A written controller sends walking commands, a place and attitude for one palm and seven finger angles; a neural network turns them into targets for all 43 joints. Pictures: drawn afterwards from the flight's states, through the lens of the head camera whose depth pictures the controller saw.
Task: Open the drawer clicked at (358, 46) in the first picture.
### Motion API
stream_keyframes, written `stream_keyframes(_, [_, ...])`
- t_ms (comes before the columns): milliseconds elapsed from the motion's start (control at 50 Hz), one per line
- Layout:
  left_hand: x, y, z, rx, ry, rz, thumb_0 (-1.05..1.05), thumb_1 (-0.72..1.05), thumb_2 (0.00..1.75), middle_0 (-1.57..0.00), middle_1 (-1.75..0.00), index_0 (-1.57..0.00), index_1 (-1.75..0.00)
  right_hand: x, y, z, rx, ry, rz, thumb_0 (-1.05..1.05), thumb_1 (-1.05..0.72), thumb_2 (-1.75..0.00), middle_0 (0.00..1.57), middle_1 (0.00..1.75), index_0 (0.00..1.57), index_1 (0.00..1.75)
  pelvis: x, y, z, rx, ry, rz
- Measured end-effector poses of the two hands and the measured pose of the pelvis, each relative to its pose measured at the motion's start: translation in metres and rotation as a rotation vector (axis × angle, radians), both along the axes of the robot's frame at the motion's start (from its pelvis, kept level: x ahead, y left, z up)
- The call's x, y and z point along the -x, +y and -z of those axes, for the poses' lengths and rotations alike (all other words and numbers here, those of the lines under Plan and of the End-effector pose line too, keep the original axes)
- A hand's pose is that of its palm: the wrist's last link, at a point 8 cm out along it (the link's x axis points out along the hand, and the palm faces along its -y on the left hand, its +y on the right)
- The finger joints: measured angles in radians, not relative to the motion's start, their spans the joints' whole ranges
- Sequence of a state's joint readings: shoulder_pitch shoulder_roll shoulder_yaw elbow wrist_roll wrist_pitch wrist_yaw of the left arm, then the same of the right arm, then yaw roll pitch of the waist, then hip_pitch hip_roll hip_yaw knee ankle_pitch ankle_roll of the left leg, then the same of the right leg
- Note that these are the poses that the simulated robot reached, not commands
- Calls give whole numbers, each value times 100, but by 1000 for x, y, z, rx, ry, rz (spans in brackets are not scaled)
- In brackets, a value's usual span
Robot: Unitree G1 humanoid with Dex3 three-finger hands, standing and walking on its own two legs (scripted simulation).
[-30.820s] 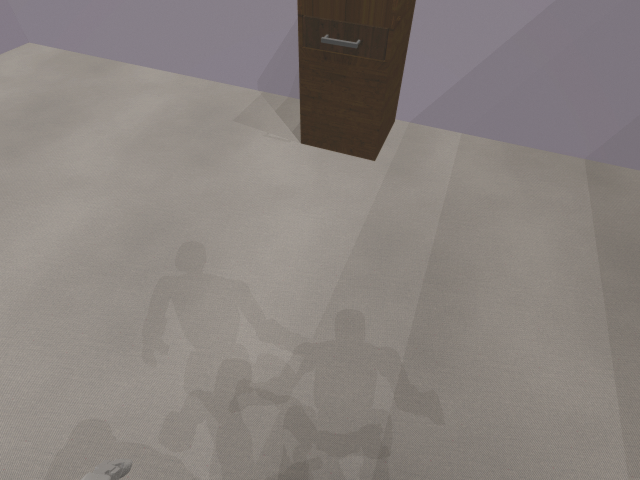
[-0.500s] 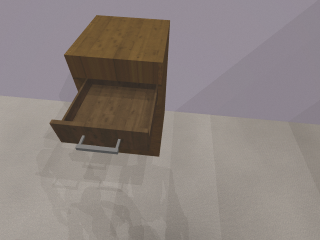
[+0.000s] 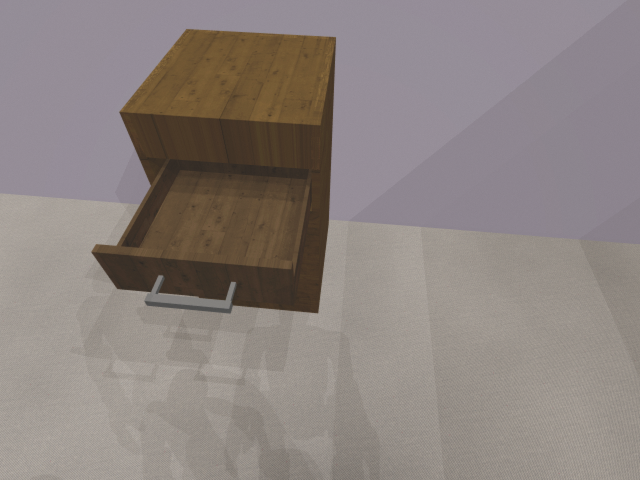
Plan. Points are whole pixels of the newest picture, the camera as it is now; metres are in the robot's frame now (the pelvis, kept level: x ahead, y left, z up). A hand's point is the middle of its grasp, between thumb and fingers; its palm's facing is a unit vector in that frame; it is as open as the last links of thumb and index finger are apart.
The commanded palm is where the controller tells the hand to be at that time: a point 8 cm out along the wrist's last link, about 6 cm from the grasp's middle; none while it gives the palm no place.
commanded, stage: look to check the result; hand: left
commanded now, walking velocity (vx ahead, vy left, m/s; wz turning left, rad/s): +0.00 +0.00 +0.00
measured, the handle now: (192, 294) +0.46 +0.28 -0.18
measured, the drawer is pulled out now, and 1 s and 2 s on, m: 0.29 0.29 0.29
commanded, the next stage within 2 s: stand and wait in 0.10 s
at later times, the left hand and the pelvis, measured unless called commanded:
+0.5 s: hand out of the picture -0.02 +0.14 -0.18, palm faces +0.04 -0.99 -0.17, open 7.4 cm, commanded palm none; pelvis +0.01 -0.01 +0.00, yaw +0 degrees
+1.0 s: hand out of the picture -0.01 +0.14 -0.18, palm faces +0.04 -0.99 -0.17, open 7.4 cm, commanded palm none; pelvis +0.02 -0.02 +0.00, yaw +0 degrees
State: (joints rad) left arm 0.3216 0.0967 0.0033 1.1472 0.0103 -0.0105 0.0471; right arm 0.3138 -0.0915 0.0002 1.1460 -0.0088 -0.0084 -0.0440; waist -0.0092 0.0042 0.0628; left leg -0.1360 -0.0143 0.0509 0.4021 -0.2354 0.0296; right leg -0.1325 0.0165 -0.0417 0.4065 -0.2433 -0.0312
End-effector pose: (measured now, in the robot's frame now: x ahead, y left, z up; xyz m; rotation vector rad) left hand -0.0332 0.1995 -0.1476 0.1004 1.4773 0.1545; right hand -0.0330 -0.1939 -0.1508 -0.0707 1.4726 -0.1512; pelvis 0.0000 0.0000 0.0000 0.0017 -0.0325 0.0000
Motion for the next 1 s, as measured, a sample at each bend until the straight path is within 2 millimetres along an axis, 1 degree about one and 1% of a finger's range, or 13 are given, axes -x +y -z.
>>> stream_keyframes(280, [-14, -4, 0, -6, -27, 6, 0, 91, 90, -20, -30, -20, -30, -4, -7, 0, 3, 3, 2, 0, -91, -90, 20, 30, 20, 29, -5, -6, 0, -2, -1, -1])
stream_keyframes(600, [-13, -9, -1, -6, -5, 4, 0, 91, 90, -20, -30, -20, -30, -4, -15, -1, 7, 26, 1, 0, -91, -90, 20, 30, 20, 29, -9, -12, 0, -2, 5, -1])
stream_keyframes(1000, [-22, -13, -1, -7, -16, 6, 0, 91, 90, -20, -30, -20, -30, -16, -19, 0, 8, 10, -2, 0, -91, -90, 20, 30, 20, 29, -15, -16, 0, -2, 7, 0])
